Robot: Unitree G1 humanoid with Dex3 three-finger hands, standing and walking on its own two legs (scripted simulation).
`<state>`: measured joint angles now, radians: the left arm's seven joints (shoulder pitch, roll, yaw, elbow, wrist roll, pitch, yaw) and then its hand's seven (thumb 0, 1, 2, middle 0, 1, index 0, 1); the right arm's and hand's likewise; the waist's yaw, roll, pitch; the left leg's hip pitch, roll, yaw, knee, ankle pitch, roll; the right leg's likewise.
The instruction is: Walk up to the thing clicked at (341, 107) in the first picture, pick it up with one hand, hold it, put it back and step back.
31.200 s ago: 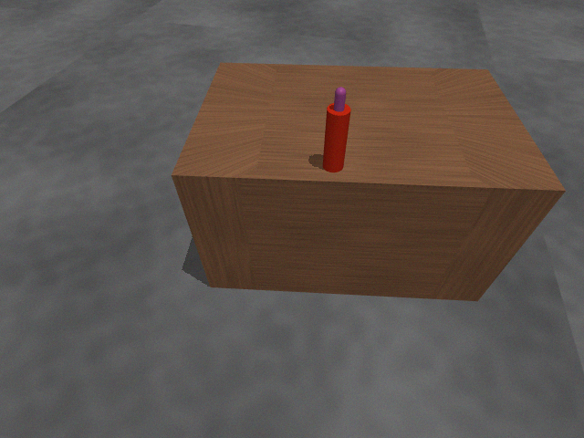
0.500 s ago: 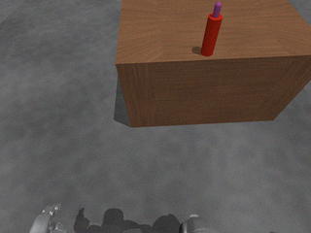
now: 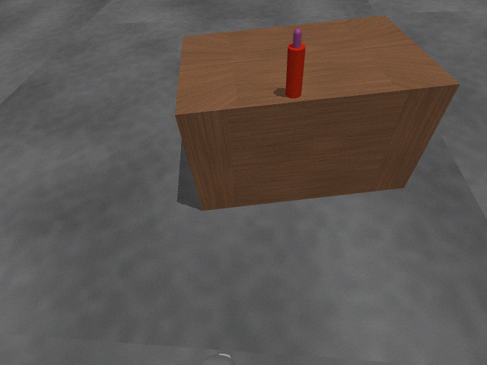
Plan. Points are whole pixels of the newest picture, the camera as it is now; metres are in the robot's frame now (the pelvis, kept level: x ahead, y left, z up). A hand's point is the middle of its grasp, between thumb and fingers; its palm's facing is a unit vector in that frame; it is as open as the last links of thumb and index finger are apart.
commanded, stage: step back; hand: right
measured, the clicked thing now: (295, 64) +1.07 -0.12 -0.04
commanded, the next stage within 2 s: stand in 0.98 s
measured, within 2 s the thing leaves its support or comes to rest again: neither
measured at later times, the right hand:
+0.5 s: hand out of the picture +0.07 -0.26 -0.15, palm faces -0.07 +0.92 -0.39, open 7.4 cm
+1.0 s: hand out of the picture +0.15 -0.21 -0.14, palm faces -0.11 +0.93 -0.35, open 7.4 cm
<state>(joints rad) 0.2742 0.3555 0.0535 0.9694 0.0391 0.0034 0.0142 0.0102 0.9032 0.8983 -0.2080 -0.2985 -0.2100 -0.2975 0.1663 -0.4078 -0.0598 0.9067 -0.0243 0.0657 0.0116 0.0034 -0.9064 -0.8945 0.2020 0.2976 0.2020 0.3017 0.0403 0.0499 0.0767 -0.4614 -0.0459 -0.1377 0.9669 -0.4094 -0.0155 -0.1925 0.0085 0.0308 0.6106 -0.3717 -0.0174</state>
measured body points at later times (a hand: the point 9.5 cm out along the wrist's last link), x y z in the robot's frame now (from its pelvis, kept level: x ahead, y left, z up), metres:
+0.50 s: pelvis +0.01 +0.01 +0.00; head +0.03 +0.01 +0.44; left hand +0.08 +0.33 -0.12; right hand +0.08 -0.31 -0.13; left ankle -0.02 +0.15 -0.73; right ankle +0.07 -0.10 -0.73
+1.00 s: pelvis +0.04 +0.03 +0.01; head +0.06 +0.04 +0.46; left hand +0.11 +0.35 -0.12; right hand +0.16 -0.26 -0.12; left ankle +0.02 +0.15 -0.73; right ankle +0.07 -0.10 -0.73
